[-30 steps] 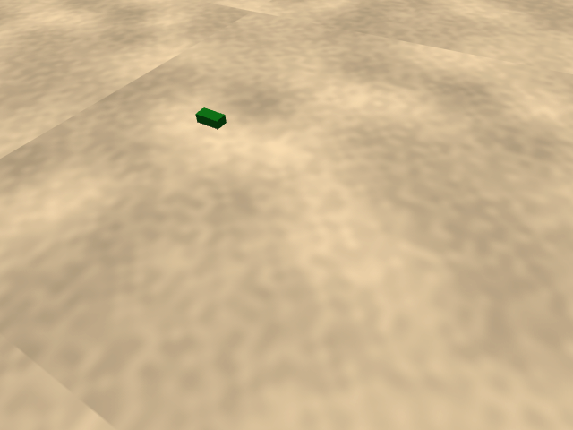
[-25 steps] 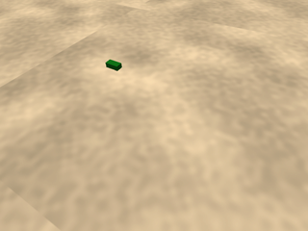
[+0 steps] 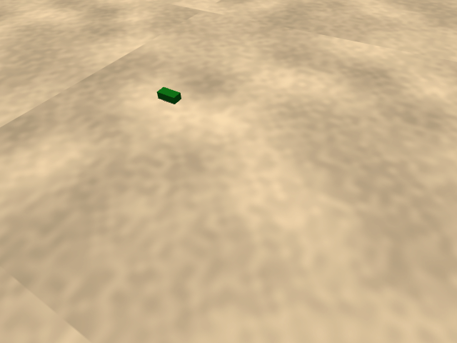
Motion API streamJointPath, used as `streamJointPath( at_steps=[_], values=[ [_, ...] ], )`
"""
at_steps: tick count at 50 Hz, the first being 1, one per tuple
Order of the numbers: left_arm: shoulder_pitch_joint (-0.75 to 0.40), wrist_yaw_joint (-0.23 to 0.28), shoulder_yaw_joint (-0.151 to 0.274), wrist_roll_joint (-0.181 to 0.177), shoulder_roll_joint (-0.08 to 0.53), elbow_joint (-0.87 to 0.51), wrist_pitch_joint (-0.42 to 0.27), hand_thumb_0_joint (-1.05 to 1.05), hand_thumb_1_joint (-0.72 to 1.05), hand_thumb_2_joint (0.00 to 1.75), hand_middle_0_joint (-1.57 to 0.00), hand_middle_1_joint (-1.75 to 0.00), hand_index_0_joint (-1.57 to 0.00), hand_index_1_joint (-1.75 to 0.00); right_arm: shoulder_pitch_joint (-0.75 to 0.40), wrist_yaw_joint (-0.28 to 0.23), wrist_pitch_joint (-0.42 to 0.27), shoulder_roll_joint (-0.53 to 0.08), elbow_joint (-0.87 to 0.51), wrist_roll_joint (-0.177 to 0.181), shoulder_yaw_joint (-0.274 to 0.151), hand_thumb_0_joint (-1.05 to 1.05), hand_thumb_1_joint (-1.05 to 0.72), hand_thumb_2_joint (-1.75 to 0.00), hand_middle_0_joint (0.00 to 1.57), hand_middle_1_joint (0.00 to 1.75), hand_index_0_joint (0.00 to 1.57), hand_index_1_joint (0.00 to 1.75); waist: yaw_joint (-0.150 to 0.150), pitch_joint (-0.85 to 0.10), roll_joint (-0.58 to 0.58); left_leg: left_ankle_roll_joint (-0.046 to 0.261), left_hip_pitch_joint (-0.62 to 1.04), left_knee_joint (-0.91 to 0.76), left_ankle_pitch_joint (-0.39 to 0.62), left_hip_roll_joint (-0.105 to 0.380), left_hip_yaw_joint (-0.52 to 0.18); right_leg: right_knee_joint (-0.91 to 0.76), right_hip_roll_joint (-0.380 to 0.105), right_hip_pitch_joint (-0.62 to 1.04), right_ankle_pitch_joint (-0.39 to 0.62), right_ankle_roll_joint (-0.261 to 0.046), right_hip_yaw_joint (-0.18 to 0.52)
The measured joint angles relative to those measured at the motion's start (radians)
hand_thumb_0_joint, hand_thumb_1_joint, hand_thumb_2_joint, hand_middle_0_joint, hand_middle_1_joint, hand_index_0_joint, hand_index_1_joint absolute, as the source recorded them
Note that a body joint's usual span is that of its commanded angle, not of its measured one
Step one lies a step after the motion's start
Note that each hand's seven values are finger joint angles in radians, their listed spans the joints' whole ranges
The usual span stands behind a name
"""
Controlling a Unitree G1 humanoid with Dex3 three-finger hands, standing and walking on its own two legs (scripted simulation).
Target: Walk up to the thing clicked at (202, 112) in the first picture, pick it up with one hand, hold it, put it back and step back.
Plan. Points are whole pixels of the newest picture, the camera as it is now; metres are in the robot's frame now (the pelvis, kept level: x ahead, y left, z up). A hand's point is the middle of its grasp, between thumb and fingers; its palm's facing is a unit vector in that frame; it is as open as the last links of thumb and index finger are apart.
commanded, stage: stand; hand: left
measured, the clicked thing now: (169, 95) +1.95 +0.50 -0.76
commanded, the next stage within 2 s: walk up in 0.52 s
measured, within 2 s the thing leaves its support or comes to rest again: neither
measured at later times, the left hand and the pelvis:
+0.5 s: hand out of the picture +0.08 +0.25 -0.16, palm faces -0.02 -0.94 -0.34, open 7.4 cm; pelvis +0.01 +0.00 +0.00, yaw +0 degrees
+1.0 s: hand (49, 304) +0.24 +0.41 -0.15, palm faces -0.20 -0.87 -0.45, open 7.4 cm; pelvis +0.14 +0.11 -0.02, yaw -9 degrees
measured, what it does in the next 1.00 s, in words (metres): walks ahead: left foot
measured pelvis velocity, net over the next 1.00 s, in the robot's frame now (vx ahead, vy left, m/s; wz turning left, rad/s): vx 0.14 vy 0.11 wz -0.16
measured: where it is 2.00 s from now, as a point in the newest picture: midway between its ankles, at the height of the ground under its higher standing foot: (196, 249)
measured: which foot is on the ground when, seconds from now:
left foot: down 0.00-0.56, up 0.58-0.84, down 0.86-1.00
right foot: down 0.00-0.86, up 0.88-1.00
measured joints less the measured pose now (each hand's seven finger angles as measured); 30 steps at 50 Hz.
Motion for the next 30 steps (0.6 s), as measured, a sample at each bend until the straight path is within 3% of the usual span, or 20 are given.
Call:
streamJointPath(
  at_steps=[26, 30],
  values=[
    [0.004, -0.001, 0.001, 0.000, 0.000, 0.005, 0.002, 0.01, 0.90, 0.90, -0.20, -0.30, -0.21, -0.30, -0.002, -0.002, 0.000, -0.003, -0.003, 0.000, 0.004, 0.01, -0.91, -0.90, 0.20, 0.30, 0.20, 0.30, 0.002, 0.004, 0.001, 0.000, 0.004, -0.006, -0.007, -0.002, -0.002, -0.002, -0.002, 0.003, -0.011, 0.001, -0.002],
    [0.066, -0.026, 0.029, 0.003, 0.004, -0.041, -0.027, 0.01, 0.90, 0.90, -0.20, -0.30, -0.21, -0.30, 0.009, 0.050, 0.013, -0.037, -0.077, -0.037, -0.048, 0.01, -0.91, -0.90, 0.20, 0.30, 0.20, 0.30, 0.007, -0.024, 0.024, 0.031, -0.120, 0.259, -0.205, 0.002, 0.010, 0.077, 0.010, -0.053, -0.077, -0.027, 0.027]
  ],
)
